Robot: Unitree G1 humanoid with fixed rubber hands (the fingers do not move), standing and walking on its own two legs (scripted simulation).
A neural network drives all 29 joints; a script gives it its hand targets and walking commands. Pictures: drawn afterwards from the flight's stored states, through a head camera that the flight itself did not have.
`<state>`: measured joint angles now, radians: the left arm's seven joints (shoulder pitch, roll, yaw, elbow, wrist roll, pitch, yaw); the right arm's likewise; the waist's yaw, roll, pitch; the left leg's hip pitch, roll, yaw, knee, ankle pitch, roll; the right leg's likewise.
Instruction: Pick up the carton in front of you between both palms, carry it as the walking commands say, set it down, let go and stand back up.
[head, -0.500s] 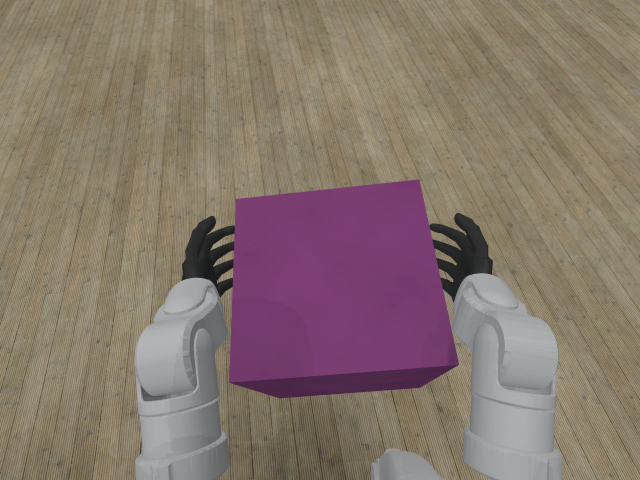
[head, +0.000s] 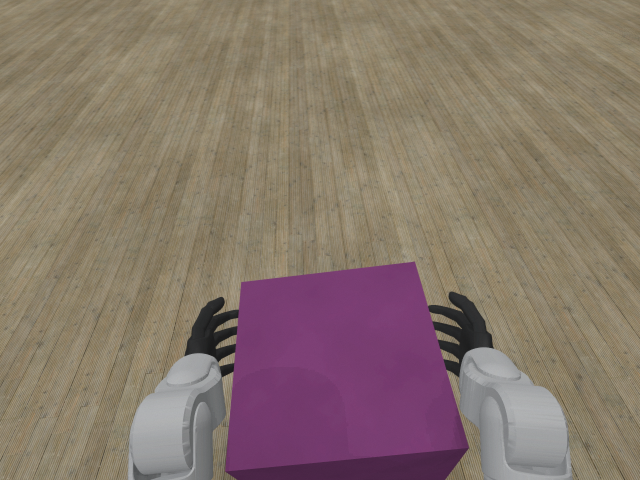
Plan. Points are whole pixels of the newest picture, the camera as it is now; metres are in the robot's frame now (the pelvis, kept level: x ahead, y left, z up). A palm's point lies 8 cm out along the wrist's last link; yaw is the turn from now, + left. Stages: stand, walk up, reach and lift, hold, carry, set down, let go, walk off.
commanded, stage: carry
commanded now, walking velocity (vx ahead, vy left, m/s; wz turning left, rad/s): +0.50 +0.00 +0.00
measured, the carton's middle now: (342, 392) +0.24 +0.00 -0.01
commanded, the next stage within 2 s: none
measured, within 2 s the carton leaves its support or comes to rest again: neither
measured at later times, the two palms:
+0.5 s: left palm (228, 174) +0.58 +0.19 +0.09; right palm (402, 175) +0.55 -0.11 +0.09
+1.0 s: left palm (272, 97) +0.89 +0.14 +0.08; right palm (400, 91) +0.90 -0.16 +0.07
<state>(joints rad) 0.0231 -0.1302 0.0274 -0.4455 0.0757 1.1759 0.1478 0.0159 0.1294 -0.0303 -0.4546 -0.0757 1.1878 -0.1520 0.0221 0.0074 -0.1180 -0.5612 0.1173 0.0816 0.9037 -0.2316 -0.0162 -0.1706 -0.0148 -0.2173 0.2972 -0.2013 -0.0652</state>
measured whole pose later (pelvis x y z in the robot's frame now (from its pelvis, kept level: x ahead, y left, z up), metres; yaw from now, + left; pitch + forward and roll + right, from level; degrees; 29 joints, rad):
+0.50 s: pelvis +0.33 +0.06 +0.00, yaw -3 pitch +4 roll -1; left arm 0.00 -0.13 0.02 -0.52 0.08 1.21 0.14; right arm 0.00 0.13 -0.03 -0.51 -0.05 1.19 -0.16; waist -0.03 -0.01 -0.09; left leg -0.19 0.03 0.23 0.29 -0.18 0.06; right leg -0.57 -0.11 -0.10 0.92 -0.22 0.00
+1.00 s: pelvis +0.66 -0.01 +0.00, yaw +0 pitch +4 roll +1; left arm 0.04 -0.13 0.02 -0.48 0.08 1.16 0.15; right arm 0.02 0.13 0.00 -0.49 -0.09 1.16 -0.16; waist 0.03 0.01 -0.07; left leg -0.57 0.10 0.10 0.91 -0.23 -0.01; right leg -0.18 -0.04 -0.23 0.29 -0.19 -0.06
